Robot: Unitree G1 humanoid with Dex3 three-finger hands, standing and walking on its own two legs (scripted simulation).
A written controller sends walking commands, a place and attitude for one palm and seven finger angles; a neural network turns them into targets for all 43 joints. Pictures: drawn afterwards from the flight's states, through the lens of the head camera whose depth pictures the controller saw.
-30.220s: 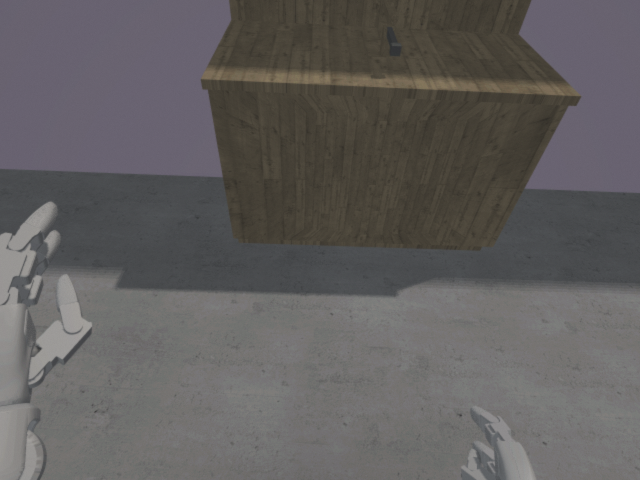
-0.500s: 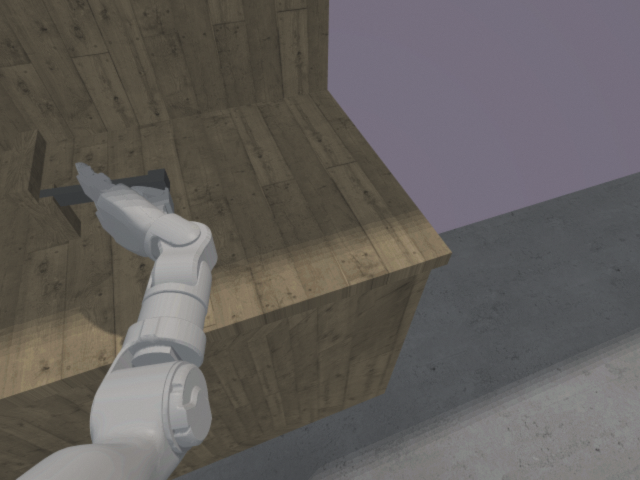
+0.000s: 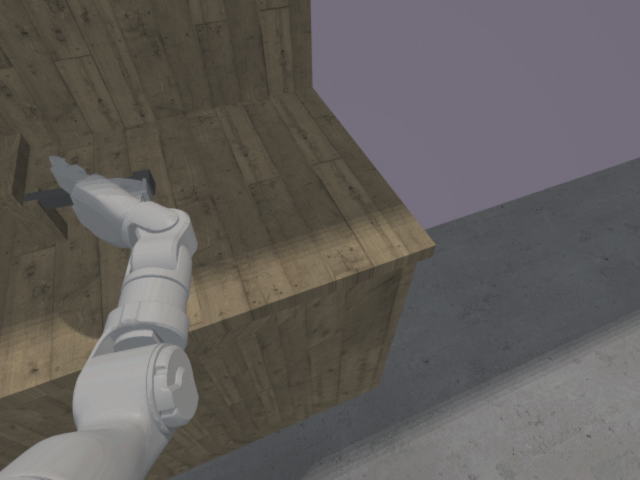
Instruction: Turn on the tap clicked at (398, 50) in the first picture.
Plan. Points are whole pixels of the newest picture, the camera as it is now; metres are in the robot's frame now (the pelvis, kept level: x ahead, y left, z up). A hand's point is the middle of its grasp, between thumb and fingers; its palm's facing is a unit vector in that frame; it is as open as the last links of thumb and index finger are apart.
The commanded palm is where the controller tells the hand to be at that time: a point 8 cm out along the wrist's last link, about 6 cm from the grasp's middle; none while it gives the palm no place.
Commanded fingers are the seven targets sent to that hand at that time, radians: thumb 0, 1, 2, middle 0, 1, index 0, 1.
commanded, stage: lift the hand up off the lever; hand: left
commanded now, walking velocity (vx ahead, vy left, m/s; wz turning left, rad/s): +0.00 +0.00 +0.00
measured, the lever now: (143, 183) +0.53 +0.25 +0.08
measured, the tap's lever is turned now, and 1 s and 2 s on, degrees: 82 82 82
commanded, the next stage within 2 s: draw the hand back beside the body in 0.98 s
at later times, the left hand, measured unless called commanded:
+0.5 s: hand (135, 181) +0.45 +0.22 +0.15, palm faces +0.82 -0.57 -0.09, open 7.8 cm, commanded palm +0.40 +0.23 +0.15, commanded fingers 0.00 0.90 0.90 -0.15 -0.15 -0.15 -0.15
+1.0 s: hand (132, 180) +0.45 +0.22 +0.16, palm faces +0.82 -0.56 -0.10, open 7.8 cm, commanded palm +0.40 +0.23 +0.16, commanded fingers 0.00 0.90 0.90 -0.15 -0.15 -0.15 -0.15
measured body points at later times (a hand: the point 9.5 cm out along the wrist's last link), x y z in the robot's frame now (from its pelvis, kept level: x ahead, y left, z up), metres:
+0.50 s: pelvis +0.01 +0.01 +0.01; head +0.02 +0.00 +0.46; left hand +0.40 +0.25 +0.16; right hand +0.11 -0.23 -0.12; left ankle +0.00 +0.13 -0.72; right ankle +0.00 -0.07 -0.72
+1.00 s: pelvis +0.02 +0.01 +0.01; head +0.03 -0.01 +0.46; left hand +0.40 +0.25 +0.17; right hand +0.12 -0.24 -0.12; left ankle +0.00 +0.13 -0.72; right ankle +0.00 -0.07 -0.72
